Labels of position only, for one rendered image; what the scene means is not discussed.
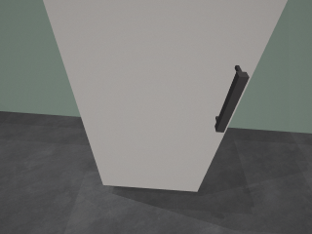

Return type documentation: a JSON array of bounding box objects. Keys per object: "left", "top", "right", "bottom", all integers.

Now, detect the fridge door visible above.
[{"left": 43, "top": 0, "right": 288, "bottom": 192}]

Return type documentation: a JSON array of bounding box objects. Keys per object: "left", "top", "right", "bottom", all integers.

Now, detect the handle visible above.
[{"left": 214, "top": 65, "right": 250, "bottom": 133}]

